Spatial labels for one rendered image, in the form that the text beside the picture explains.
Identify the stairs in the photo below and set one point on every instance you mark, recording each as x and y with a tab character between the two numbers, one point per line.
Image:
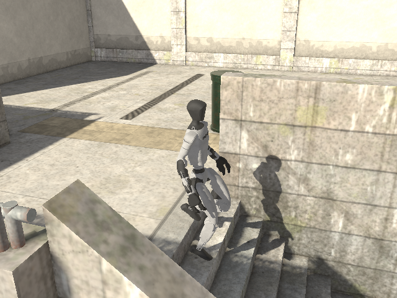
247	263

